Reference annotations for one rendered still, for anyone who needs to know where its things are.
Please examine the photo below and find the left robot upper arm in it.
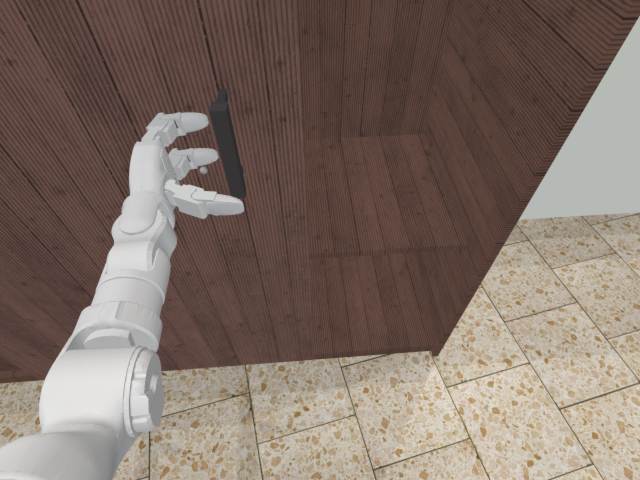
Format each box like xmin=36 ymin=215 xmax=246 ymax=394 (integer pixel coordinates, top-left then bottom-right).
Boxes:
xmin=0 ymin=346 xmax=165 ymax=480

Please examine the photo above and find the robot left hand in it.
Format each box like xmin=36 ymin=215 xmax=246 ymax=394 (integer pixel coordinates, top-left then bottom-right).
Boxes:
xmin=129 ymin=112 xmax=244 ymax=219

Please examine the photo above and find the handle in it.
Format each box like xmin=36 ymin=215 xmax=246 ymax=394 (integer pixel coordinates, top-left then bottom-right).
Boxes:
xmin=209 ymin=89 xmax=246 ymax=199

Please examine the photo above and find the robot left forearm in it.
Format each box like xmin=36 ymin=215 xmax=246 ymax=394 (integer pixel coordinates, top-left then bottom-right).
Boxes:
xmin=39 ymin=192 xmax=177 ymax=429

